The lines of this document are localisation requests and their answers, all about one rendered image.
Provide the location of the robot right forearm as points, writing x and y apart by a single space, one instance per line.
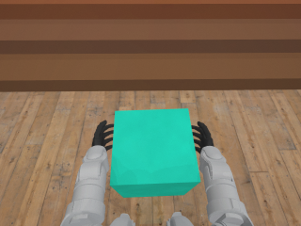
222 196

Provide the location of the right robot thigh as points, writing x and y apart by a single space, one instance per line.
179 221

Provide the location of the robot left hand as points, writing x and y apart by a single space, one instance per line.
100 135

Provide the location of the robot left shin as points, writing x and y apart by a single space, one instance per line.
123 215

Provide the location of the robot left forearm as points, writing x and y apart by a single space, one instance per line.
87 203

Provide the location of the robot right hand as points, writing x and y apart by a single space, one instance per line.
204 136

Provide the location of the carton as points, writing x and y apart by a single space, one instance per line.
153 153

